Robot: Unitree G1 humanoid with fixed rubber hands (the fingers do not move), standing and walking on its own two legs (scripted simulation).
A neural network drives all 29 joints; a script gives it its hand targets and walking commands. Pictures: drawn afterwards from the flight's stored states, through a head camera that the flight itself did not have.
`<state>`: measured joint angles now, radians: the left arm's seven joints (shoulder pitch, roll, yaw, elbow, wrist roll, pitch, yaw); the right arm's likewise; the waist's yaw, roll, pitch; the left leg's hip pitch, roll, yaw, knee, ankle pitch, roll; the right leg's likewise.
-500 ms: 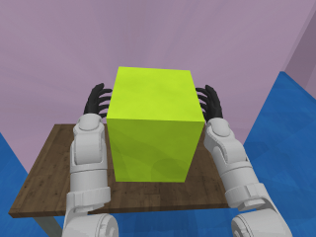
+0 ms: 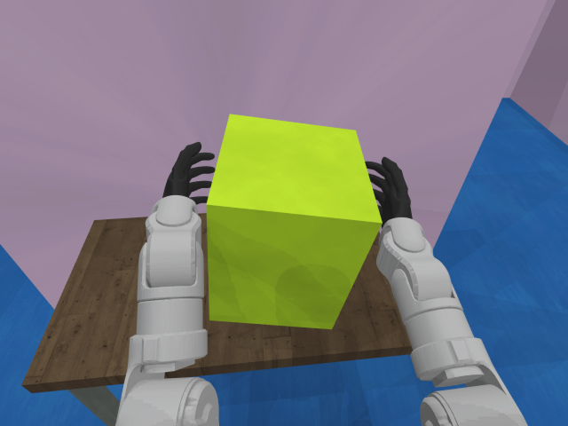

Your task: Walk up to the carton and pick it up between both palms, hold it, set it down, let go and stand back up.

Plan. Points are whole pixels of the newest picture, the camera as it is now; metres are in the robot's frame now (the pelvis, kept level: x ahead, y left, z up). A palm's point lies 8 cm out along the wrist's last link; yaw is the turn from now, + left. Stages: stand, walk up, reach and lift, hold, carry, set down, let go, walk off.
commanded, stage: hold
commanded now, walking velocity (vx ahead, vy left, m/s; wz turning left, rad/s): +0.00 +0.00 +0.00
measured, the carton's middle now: (282, 225) +0.40 -0.01 +0.10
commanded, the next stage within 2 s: set down in 1.32 s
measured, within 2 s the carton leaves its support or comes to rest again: neither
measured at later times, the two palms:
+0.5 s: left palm (166, 222) +0.34 +0.15 +0.17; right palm (381, 214) +0.35 -0.14 +0.16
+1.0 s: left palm (149, 232) +0.34 +0.17 +0.15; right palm (360, 200) +0.37 -0.11 +0.17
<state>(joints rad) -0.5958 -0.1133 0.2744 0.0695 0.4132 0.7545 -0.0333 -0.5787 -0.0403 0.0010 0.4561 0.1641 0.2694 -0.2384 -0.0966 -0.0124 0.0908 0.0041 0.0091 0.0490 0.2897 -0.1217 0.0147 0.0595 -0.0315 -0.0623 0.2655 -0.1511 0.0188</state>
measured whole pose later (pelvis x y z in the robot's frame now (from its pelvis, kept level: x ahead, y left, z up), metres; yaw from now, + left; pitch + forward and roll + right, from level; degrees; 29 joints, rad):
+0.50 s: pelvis +0.00 -0.01 +0.00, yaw +3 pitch -9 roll -1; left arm -0.46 -0.06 0.22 -0.10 0.35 0.75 -0.02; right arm -0.52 0.03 0.00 0.38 0.16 0.22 -0.23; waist -0.13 -0.09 0.09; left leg -0.05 0.02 -0.01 0.34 -0.14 0.00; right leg 0.05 -0.02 -0.12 0.26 -0.16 0.00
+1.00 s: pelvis +0.00 -0.02 +0.00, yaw +3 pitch -10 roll -1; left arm -0.53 -0.05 0.31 0.04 0.41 0.76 -0.07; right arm -0.66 0.07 -0.06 0.57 0.11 0.26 -0.21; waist -0.07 -0.15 0.09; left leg 0.00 0.02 -0.01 0.30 -0.12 -0.02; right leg 0.08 -0.01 -0.12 0.26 -0.17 -0.01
